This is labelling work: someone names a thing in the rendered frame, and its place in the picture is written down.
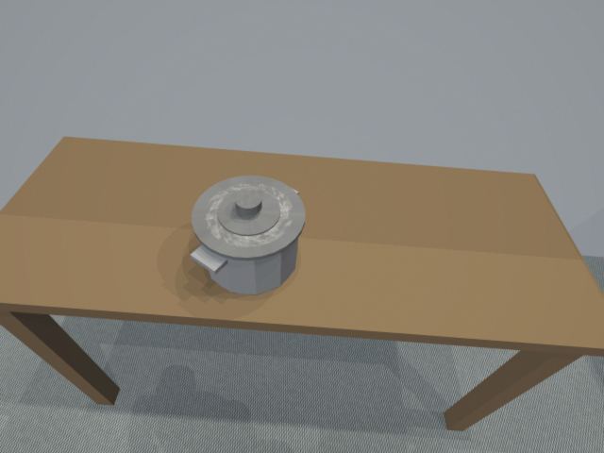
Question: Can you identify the knob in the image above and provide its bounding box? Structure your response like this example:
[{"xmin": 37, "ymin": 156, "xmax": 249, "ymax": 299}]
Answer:
[{"xmin": 235, "ymin": 190, "xmax": 262, "ymax": 216}]

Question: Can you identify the pot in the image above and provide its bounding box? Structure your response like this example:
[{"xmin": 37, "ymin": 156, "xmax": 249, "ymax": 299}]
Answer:
[{"xmin": 191, "ymin": 189, "xmax": 299, "ymax": 294}]

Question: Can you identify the lid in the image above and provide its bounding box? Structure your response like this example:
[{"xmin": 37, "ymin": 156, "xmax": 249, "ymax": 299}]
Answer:
[{"xmin": 192, "ymin": 176, "xmax": 306, "ymax": 261}]

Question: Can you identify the table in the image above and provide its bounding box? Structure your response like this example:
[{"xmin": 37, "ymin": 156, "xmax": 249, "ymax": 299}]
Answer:
[{"xmin": 0, "ymin": 137, "xmax": 604, "ymax": 431}]

